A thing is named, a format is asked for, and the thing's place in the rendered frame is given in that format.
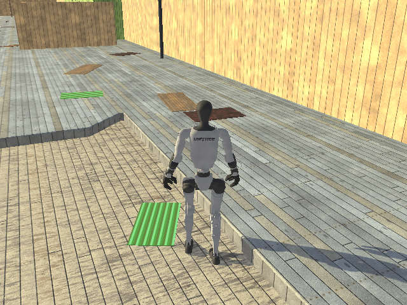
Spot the right robot forearm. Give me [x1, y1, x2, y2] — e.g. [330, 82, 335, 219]
[228, 154, 238, 176]

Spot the robot left hand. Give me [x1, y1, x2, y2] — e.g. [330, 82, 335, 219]
[163, 175, 177, 190]

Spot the left robot forearm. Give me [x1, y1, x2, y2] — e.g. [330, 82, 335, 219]
[165, 154, 178, 178]

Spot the robot left upper arm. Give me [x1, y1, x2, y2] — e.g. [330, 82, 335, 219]
[172, 128, 191, 163]

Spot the robot right hand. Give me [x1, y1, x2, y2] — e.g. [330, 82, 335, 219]
[225, 174, 240, 187]

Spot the robot right upper arm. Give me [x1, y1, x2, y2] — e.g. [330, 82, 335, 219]
[217, 128, 234, 163]

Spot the right robot thigh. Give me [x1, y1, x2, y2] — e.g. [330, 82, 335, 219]
[209, 177, 226, 224]

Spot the robot left foot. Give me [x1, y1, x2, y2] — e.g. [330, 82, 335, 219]
[184, 239, 193, 254]

